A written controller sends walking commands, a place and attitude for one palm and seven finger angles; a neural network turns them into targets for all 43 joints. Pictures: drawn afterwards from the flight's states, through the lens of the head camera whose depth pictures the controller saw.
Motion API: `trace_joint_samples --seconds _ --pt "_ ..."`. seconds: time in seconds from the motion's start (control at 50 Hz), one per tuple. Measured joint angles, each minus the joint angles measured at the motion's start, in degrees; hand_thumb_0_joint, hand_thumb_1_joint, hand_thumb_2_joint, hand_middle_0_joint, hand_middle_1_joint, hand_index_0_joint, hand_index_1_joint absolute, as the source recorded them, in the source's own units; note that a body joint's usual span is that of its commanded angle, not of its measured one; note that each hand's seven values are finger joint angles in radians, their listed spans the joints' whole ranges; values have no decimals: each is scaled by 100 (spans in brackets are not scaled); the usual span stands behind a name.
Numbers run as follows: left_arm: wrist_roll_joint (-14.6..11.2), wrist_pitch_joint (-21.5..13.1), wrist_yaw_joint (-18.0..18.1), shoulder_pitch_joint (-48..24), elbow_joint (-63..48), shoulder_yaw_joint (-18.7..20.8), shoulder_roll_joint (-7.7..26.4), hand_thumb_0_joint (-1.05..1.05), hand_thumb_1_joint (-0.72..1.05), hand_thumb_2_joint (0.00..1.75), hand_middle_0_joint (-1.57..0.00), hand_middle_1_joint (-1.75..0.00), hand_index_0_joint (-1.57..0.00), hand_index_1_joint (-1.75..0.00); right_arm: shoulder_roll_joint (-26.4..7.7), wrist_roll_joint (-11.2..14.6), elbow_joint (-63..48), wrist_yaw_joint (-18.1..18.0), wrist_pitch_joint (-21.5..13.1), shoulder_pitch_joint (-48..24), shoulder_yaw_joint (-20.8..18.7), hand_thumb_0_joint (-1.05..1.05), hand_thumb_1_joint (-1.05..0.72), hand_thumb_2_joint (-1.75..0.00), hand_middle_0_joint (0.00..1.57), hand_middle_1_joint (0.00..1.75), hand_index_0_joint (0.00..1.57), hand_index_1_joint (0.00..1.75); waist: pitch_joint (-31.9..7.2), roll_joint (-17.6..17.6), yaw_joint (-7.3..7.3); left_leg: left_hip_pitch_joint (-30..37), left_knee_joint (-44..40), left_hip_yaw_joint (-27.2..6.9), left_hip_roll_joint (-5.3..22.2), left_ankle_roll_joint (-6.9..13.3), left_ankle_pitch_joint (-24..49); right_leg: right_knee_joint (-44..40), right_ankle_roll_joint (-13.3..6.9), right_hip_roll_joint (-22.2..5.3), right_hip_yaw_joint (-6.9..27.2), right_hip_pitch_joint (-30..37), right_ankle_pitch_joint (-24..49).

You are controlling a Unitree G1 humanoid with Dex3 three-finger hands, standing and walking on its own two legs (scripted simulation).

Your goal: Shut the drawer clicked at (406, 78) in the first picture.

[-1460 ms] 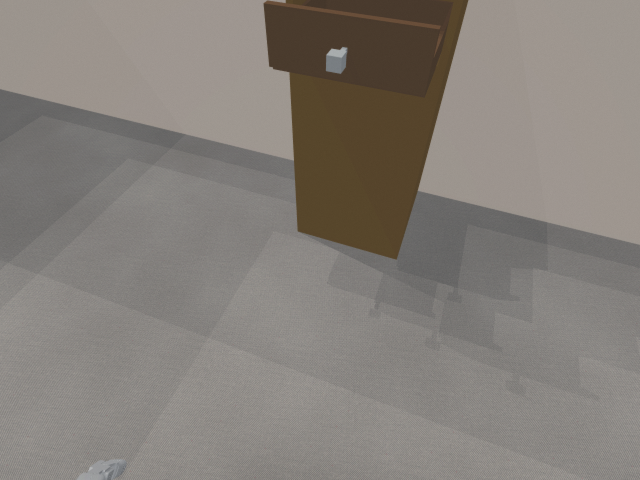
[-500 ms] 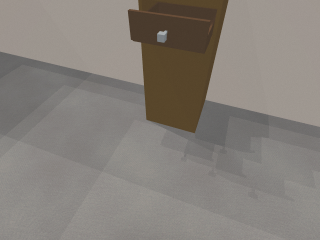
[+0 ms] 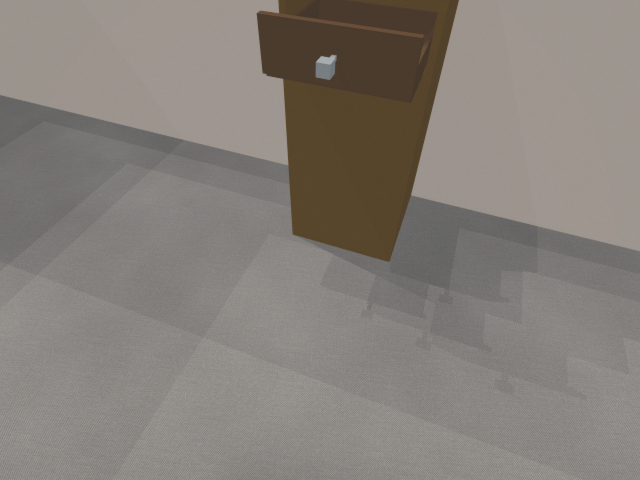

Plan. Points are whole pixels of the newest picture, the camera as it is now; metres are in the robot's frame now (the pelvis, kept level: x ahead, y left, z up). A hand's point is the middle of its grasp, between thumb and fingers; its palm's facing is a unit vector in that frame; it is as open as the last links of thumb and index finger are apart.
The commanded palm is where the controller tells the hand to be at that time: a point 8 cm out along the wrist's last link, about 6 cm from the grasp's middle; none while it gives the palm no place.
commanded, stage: walk to a spot facing it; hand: left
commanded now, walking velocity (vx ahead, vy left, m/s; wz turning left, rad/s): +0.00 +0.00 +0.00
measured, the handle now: (328, 64) +0.94 +0.04 +0.09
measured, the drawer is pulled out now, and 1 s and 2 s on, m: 0.17 0.17 0.17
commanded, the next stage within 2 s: turn to face it in 0.48 s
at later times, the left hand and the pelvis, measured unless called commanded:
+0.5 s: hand out of the picture +0.03 +0.25 -0.19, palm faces +0.16 -0.97 -0.19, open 7.4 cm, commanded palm none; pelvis +0.06 +0.06 -0.01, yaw +9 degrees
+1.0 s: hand (181, 417) +0.25 +0.25 -0.19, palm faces +0.11 -0.97 -0.22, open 7.3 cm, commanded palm none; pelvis +0.20 +0.06 -0.03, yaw +2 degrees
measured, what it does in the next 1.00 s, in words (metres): walks ahead: right foot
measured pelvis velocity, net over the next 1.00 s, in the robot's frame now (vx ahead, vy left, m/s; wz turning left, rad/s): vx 0.20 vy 0.06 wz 0.04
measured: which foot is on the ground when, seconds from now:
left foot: down 0.00-0.86, up 0.88-1.00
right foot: down 0.00-0.38, up 0.40-0.84, down 0.86-1.00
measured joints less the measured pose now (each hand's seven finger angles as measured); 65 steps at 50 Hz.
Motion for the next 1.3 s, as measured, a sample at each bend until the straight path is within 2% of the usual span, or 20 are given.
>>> trace_joint_samples --seconds 0.14,0.22,0.3,0.36,0.4,0.44,0.48,0.52,0.64,0.76,0.82,0.86,0.88,0.92,0.94,0.98,1.08,1.2,1.24,1.3 --pt "-5 6 24 13 3 1 -24 1 90 90 -20 -30 -20 -30 14 -6 -3 -10 10 5 5 1 -90 -90 20 30 20 30 -14 -6 -9 -23 36 -26 -13 9 -27 -5 17 -14 -26 9 -18" --pt "27 82 34 143 -119 42 -180 0 90 90 -20 -30 -20 -30 114 -49 -93 4 109 243 -7 1 -90 -90 20 30 20 30 -127 42 -31 -320 651 -145 -9 66 -477 244 32 -28 -187 -57 -243" --pt "74 33 17 428 -310 115 -378 0 90 90 -20 -30 -20 -30 315 -56 -208 77 199 615 -76 1 -90 -90 20 30 20 30 -164 -15 -37 -898 1895 127 69 120 -1347 352 49 -168 -473 27 -476" --pt "86 -8 -5 660 -336 157 -456 0 90 90 -20 -30 -20 -30 493 -44 -317 149 149 835 -112 1 -91 -90 20 30 20 30 -86 -153 -52 -936 1669 427 106 131 -1195 553 183 -387 -656 123 -716" --pt "59 49 -22 817 -323 191 -498 0 90 90 -20 -30 -20 -30 572 -67 -424 158 42 976 -143 1 -90 -90 20 30 20 30 -52 -202 -76 -879 1392 494 41 228 -583 1280 207 -535 -699 -91 -1181" --pt "72 162 -19 901 -246 225 -535 0 90 90 -20 -30 -20 -30 701 -79 -466 105 -54 1083 -163 1 -90 -90 20 30 20 30 -37 -252 -91 -877 1525 536 -59 388 -650 2682 122 -506 -451 -666 -1625" --pt "97 183 -36 913 -176 257 -548 1 90 90 -20 -30 -20 -30 869 -62 -445 44 -114 1218 -147 1 -90 -90 20 30 20 30 -44 -316 -108 -691 1267 537 -165 472 -745 3702 70 -477 -332 -1226 -1368" --pt "110 139 -51 870 -159 272 -574 1 90 90 -20 -30 -20 -30 1034 -45 -361 -14 -191 1351 -111 1 -90 -90 20 30 20 30 -30 -353 -103 -424 825 499 -254 452 -606 4108 100 -505 -332 -1648 -930" --pt "88 44 -7 662 -258 244 -803 1 91 90 -20 -30 -20 -30 1371 -12 -66 -128 -321 1625 -49 1 -90 -90 20 30 20 30 54 -247 -67 339 -113 349 -349 510 -402 3726 199 -560 -431 -2298 -374" --pt "62 115 57 445 -274 303 -980 1 93 90 -20 -30 -20 -30 1468 -58 69 -203 -281 1593 -77 1 -90 -90 20 30 20 30 237 -137 -66 900 -143 552 -297 400 -794 2420 34 -407 -589 -2195 -33" --pt "66 118 14 393 -362 330 -1029 1 93 90 -20 -30 -20 -30 1392 -62 67 -226 -221 1514 -130 1 -90 -90 20 30 20 30 343 5 -77 994 317 722 -173 309 -1273 1891 -87 -245 -681 -1875 22" --pt "89 15 -9 433 -473 332 -1003 1 92 90 -20 -30 -20 -30 1336 -31 33 -217 -164 1508 -169 1 -90 -90 20 30 20 30 356 55 -62 791 1163 819 -47 235 -1721 1420 -240 -164 -721 -1483 415" --pt "95 -61 8 425 -518 349 -995 1 92 90 -20 -30 -20 -30 1297 1 14 -203 -122 1440 -189 1 -90 -90 20 30 20 30 361 81 -15 421 2062 813 36 179 -1780 1495 -370 -99 -707 -1498 198" --pt "44 -103 57 370 -598 347 -1038 0 92 90 -20 -30 -20 -30 1156 29 -67 -207 -6 1134 -244 1 -90 -90 20 30 20 30 471 238 31 -379 3769 484 110 82 -1929 1686 -448 89 -712 -1548 -102" --pt "32 -78 77 359 -629 348 -1041 0 92 90 -20 -30 -20 -30 1096 22 -137 -203 44 968 -264 1 -90 -90 20 30 20 30 494 260 42 -730 4306 372 126 46 -1886 1629 -449 158 -691 -1520 -118" --pt "36 7 129 342 -656 363 -1032 0 91 90 -20 -30 -20 -30 995 -7 -318 -185 104 653 -295 1 -90 -90 20 30 20 30 475 238 50 -1279 4683 268 210 -19 -1704 1365 -403 251 -617 -1431 23" --pt "93 147 104 319 -693 388 -947 0 91 90 -20 -30 -20 -30 835 -39 -825 -160 136 65 -327 1 -91 -90 20 30 20 30 263 35 99 -1763 3504 195 341 -132 -1469 888 -367 296 -303 -1342 276" --pt "98 240 21 355 -853 436 -786 1 90 90 -20 -30 -20 -30 779 -3 -1187 -149 58 -205 -294 0 -91 -90 20 30 19 30 72 -165 231 -1301 1924 137 206 -130 -1093 849 -193 349 133 -1339 306" --pt "65 294 12 383 -900 461 -702 1 90 90 -20 -30 -20 -30 813 -3 -1247 -164 -3 -154 -268 0 -91 -90 20 30 20 30 27 -264 208 -1001 1324 239 130 -36 -512 1036 -109 335 271 -1382 179" --pt "82 381 -22 378 -905 505 -599 1 90 90 -20 -30 -20 -30 874 -65 -1304 -156 1 51 -204 0 -91 -90 20 30 20 30 -2 -277 147 -819 1203 395 163 134 -451 2360 43 323 210 -1745 -993"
